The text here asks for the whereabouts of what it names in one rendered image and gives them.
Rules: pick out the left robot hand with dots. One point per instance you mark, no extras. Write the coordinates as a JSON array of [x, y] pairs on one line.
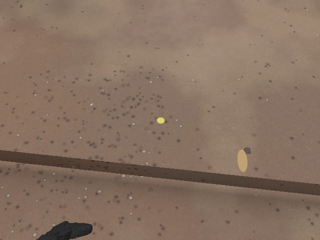
[[67, 231]]

